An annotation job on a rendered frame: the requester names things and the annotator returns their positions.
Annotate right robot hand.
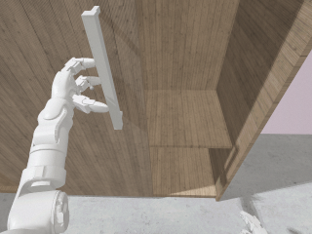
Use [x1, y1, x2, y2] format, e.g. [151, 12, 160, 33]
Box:
[239, 211, 268, 234]

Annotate handle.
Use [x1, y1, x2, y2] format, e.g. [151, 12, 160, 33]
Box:
[81, 6, 123, 130]

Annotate left robot hand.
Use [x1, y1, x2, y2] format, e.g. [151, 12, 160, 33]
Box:
[51, 58, 109, 114]

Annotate left robot forearm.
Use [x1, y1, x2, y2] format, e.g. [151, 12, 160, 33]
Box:
[7, 97, 74, 230]

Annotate wardrobe door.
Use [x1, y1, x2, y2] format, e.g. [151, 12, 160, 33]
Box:
[0, 0, 154, 197]
[0, 172, 18, 186]

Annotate left robot upper arm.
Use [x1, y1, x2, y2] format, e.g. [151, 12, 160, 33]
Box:
[0, 190, 69, 234]

